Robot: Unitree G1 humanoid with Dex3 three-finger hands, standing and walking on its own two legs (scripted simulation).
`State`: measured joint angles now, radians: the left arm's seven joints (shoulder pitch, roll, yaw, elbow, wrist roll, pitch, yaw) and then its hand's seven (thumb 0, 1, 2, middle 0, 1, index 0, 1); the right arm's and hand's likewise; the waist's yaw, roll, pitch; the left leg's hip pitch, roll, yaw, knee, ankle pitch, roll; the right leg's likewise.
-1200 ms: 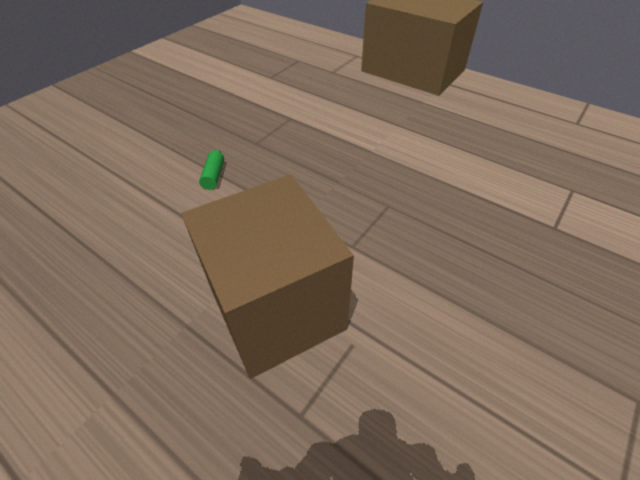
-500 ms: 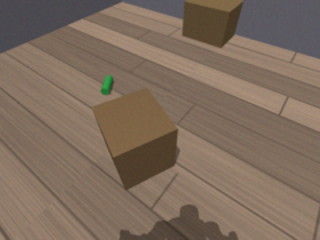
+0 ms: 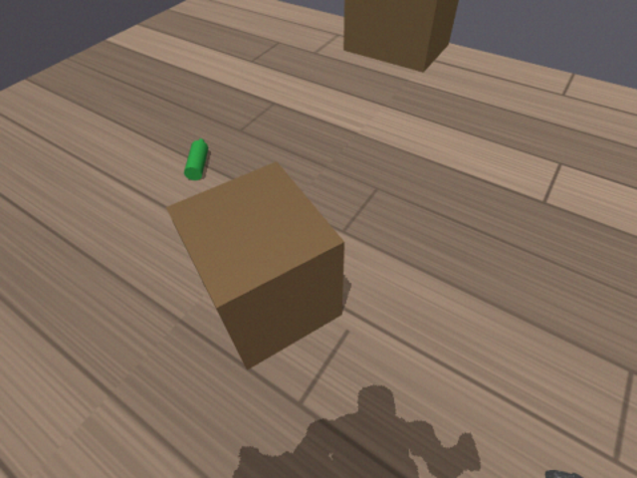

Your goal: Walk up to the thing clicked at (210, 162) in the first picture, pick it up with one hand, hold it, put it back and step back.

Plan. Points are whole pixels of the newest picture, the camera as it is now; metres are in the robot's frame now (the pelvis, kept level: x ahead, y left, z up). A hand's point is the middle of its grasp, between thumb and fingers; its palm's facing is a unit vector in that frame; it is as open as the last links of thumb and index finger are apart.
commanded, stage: walk up
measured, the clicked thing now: (197, 156) +1.52 +0.70 -0.74
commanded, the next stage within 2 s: none
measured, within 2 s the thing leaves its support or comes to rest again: neither
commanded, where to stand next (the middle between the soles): +0.04 +0.02 m, yaw -43 degrees
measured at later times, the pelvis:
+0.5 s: pelvis -0.02 +0.07 +0.00, yaw -21 degrees
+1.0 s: pelvis -0.01 +0.04 -0.02, yaw -33 degrees
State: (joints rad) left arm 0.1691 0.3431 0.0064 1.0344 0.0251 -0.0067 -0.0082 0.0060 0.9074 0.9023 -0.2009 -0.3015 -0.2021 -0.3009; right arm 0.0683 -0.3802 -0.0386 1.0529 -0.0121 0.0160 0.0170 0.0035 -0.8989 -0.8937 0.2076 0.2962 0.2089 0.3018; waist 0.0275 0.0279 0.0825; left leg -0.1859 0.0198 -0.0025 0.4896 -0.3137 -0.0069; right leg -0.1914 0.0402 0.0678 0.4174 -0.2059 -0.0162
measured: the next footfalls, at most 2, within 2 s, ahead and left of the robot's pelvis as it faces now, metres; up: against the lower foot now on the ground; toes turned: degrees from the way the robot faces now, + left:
right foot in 0.62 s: -0.03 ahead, -0.07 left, +0.00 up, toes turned -25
left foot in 1.02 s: +0.13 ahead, +0.09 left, +0.00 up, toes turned -33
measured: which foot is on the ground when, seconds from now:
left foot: down 0.00-0.66, up 0.68-1.00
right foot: down 0.00-0.20, up 0.22-0.60, down 0.62-1.00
